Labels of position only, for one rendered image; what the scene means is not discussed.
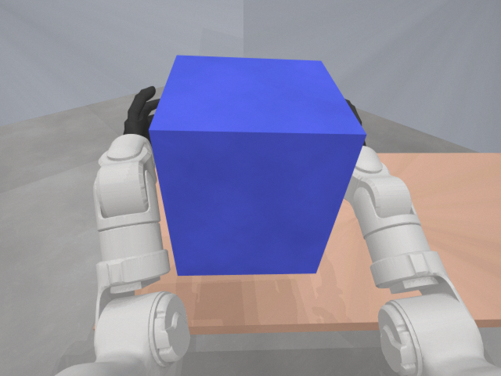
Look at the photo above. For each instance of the carton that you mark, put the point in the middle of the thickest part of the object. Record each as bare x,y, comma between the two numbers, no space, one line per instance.
253,157

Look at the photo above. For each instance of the robot left hand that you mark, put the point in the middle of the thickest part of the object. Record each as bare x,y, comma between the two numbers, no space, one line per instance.
138,121

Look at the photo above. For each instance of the right robot upper arm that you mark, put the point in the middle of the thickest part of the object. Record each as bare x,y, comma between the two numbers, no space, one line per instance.
431,335

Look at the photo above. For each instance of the table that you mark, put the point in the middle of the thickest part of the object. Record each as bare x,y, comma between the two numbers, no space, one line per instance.
457,197

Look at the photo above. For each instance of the left robot upper arm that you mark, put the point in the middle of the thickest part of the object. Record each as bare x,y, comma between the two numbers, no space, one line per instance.
140,335

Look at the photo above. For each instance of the robot right forearm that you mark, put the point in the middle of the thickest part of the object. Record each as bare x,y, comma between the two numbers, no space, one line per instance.
401,256

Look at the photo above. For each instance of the robot right hand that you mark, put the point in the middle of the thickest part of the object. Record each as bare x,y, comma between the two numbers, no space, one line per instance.
356,114

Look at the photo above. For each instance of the robot left forearm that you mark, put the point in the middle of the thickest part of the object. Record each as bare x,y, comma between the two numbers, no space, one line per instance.
127,216

